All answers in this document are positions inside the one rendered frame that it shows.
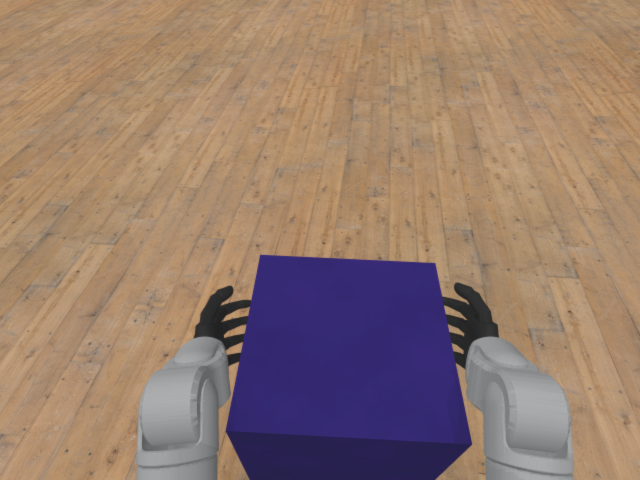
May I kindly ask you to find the robot right hand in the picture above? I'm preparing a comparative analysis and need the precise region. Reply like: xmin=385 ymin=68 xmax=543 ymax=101
xmin=442 ymin=282 xmax=499 ymax=369

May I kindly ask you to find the robot right forearm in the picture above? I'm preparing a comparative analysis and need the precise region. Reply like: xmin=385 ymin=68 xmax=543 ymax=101
xmin=465 ymin=337 xmax=574 ymax=480

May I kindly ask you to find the carton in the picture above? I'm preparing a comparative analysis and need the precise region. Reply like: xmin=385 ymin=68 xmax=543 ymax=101
xmin=226 ymin=255 xmax=472 ymax=480

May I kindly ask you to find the robot left forearm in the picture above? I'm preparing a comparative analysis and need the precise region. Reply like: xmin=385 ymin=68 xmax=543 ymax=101
xmin=136 ymin=337 xmax=231 ymax=480

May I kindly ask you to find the robot left hand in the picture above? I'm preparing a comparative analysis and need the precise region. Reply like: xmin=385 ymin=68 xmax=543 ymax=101
xmin=193 ymin=286 xmax=251 ymax=366

